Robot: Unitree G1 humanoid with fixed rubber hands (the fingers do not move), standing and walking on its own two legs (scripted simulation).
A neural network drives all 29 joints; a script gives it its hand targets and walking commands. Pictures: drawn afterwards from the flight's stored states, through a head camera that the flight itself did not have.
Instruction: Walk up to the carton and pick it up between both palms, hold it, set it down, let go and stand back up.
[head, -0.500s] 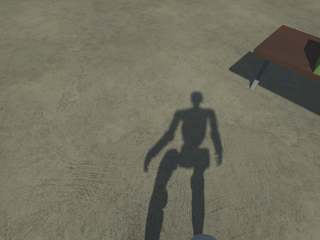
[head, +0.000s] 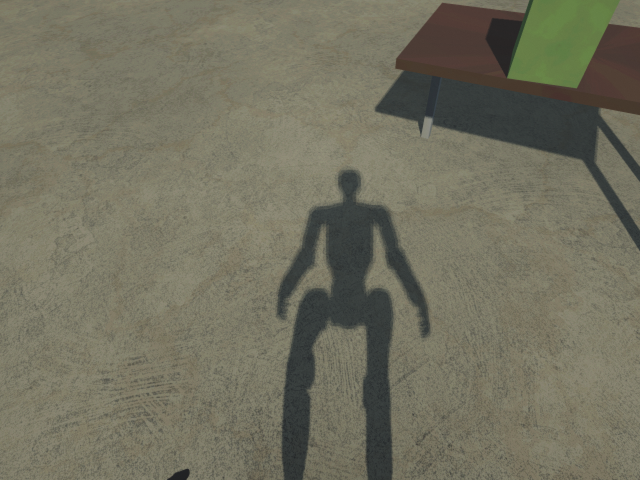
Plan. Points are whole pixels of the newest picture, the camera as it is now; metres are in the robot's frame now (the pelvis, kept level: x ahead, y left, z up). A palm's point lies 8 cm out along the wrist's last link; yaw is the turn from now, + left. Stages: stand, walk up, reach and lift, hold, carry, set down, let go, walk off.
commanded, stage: walk up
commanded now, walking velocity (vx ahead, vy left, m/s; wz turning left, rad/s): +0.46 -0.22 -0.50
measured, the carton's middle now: (558, 27) +1.29 -0.70 -0.02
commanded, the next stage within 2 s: none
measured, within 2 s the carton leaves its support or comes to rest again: neither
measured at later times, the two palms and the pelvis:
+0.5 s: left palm (187, 393) +0.28 +0.24 -0.14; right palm out of the picture +0.02 -0.20 -0.11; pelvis +0.13 +0.02 +0.00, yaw -16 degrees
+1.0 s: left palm (286, 310) +0.43 +0.10 -0.15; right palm (580, 329) +0.36 -0.40 -0.13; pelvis +0.37 -0.13 -0.01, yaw -22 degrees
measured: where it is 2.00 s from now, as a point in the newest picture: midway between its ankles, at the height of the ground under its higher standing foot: (435, 306)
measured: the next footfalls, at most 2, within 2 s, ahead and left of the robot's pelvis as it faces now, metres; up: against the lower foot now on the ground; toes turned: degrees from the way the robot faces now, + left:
left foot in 0.18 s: +0.10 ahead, +0.12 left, +0.00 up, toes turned +0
right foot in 0.72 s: +0.38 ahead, -0.21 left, +0.00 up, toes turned -29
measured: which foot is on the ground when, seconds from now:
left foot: up 0.00-0.16, down 0.18-0.78, up 0.80-1.00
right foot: down 0.00-0.22, up 0.24-0.70, down 0.72-1.00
